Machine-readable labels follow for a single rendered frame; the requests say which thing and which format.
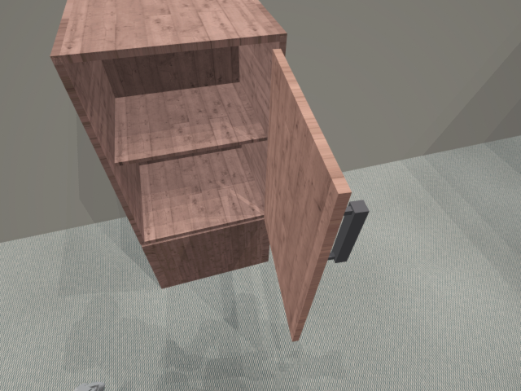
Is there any handle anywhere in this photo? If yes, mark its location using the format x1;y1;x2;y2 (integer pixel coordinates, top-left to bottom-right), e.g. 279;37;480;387
328;200;369;263

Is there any cupboard door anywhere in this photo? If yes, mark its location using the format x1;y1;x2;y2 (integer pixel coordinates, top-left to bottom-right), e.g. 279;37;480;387
264;49;352;341

